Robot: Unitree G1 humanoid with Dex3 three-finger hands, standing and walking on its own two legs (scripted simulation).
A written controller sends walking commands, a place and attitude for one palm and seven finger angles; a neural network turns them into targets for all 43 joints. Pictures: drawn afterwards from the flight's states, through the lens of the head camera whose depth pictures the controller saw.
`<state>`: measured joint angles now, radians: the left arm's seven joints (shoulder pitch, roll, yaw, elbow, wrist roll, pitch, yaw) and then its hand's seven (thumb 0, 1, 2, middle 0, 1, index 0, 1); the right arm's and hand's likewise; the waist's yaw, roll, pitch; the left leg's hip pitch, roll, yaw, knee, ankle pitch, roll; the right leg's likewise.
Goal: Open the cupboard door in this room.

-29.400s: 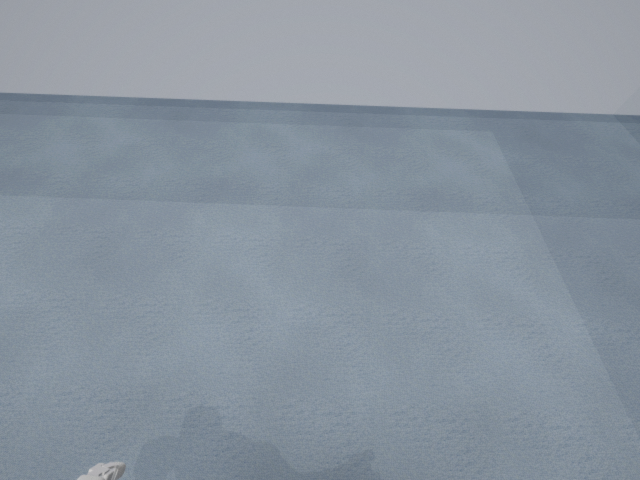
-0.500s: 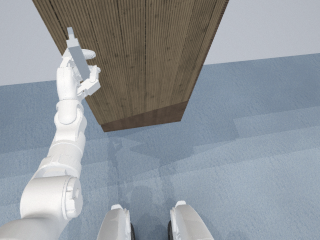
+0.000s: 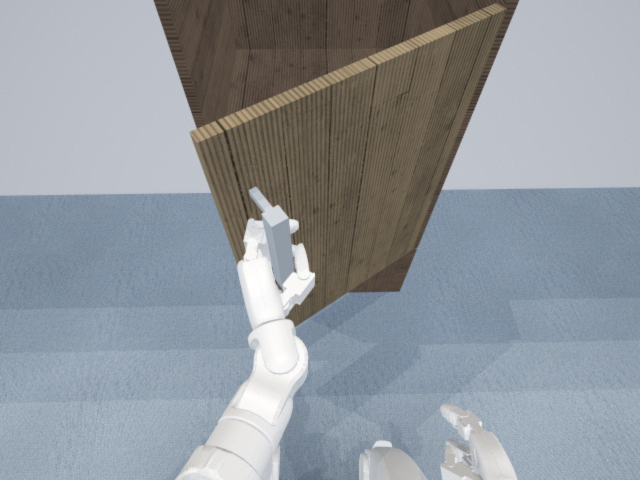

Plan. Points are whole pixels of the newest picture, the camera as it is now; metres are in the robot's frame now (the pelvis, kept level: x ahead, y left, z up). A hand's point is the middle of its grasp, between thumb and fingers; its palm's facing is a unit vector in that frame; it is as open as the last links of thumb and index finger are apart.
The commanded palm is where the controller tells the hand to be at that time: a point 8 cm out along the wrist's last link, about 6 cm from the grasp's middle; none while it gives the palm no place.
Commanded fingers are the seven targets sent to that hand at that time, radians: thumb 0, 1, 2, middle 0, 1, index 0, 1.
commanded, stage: pull the door open along its arc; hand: left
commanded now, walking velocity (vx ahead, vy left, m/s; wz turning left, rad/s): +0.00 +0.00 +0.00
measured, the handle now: (272, 241) +0.40 +0.08 +0.04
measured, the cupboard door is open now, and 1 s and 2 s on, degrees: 34 37 41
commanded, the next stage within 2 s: open thumb and fingers to let go in 0.14 s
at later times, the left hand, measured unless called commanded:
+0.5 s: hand (316, 292) +0.34 +0.02 +0.02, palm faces +0.37 -0.92 -0.07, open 7.2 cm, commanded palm +0.29 +0.05 +0.03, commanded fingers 0.00 -0.08 0.48 -0.33 -1.25 -0.33 -1.25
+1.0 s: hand (316, 291) +0.34 +0.02 +0.02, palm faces +0.31 -0.95 -0.07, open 14.8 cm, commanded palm +0.29 +0.04 +0.03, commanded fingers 0.00 -0.50 0.30 -0.16 -0.35 -0.16 -0.35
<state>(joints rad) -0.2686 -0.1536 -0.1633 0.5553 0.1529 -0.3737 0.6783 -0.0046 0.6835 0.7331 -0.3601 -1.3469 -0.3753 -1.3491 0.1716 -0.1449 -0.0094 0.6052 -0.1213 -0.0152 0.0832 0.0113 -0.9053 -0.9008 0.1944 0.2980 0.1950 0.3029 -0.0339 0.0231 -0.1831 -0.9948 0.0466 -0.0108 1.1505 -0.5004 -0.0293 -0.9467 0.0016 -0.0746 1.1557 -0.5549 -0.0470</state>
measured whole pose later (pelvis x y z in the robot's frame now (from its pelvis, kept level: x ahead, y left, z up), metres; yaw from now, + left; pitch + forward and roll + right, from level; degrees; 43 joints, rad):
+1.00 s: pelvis -0.01 -0.02 +0.00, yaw +1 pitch +19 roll +1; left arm -0.23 -0.14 -0.21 0.53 0.12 -0.35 0.68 0.00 -0.48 0.31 -0.25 -0.81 -0.27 -0.82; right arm 0.18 -0.17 -0.02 0.65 -0.12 -0.08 0.04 0.01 -0.90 -0.90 0.19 0.30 0.20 0.30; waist -0.03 0.03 -0.18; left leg -1.00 0.03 -0.04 1.15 -0.48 -0.06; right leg -0.96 0.00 -0.09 1.18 -0.56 -0.07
